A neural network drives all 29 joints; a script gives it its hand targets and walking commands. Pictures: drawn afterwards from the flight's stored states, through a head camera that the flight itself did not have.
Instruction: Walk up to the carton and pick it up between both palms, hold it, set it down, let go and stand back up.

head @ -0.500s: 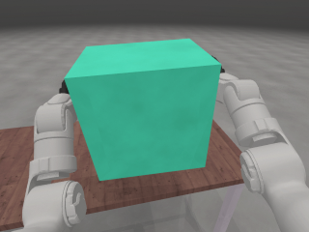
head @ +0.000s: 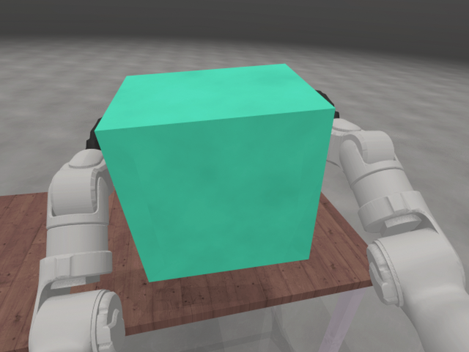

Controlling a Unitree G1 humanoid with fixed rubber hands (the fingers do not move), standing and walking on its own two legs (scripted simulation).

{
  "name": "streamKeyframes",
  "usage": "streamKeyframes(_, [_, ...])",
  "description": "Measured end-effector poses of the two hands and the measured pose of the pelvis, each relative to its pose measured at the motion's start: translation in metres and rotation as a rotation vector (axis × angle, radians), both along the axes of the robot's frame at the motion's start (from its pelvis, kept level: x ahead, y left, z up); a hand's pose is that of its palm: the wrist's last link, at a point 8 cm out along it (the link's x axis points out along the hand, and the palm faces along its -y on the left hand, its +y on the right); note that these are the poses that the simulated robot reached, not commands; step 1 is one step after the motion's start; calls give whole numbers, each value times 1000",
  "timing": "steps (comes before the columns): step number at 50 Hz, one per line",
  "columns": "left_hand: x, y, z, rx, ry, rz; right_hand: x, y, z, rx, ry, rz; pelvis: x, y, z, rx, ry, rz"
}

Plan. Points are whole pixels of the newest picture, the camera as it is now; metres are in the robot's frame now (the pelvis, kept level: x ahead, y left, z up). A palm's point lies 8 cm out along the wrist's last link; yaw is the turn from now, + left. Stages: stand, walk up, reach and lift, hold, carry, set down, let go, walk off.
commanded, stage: hold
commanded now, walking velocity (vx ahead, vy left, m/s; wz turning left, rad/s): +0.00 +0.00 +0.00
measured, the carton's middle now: (219, 169) +0.36 +0.00 +0.23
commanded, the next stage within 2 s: set down in 1.06 s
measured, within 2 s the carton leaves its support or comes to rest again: neither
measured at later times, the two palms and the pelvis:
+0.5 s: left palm (97, 151) +0.35 +0.19 +0.27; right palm (327, 130) +0.36 -0.18 +0.30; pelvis -0.02 -0.01 +0.00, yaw +0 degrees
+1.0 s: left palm (107, 160) +0.35 +0.17 +0.26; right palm (335, 135) +0.35 -0.19 +0.30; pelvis -0.01 +0.00 +0.00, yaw -1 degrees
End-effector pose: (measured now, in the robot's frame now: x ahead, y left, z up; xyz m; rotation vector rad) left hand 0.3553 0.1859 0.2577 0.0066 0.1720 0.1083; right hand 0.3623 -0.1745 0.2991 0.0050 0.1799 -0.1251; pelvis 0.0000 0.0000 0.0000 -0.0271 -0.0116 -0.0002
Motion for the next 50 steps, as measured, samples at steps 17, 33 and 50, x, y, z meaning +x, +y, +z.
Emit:
streamKeyframes(17, [-11,-10,11,-15,22,12,-7,-11,-2,20,22,11,-18,-7,1,5,6,-9])
streamKeyframes(33, [6,5,10,-6,23,-7,6,5,4,-14,25,0,-10,-3,1,3,30,-2])
streamKeyframes(50, [-8,-13,3,-16,7,4,-8,-13,-3,28,7,-8,-8,-1,0,2,-6,-15])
